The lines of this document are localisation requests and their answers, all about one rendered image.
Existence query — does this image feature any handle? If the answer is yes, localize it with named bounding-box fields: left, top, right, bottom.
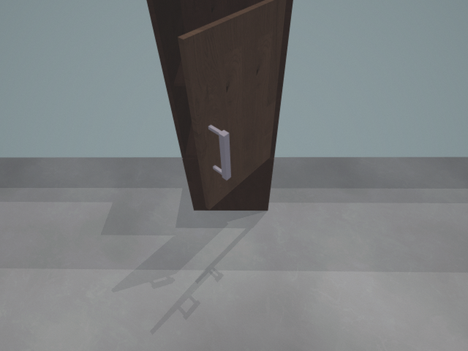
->
left=208, top=125, right=231, bottom=181

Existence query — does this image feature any cupboard door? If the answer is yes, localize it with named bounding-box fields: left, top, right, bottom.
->
left=178, top=0, right=286, bottom=210

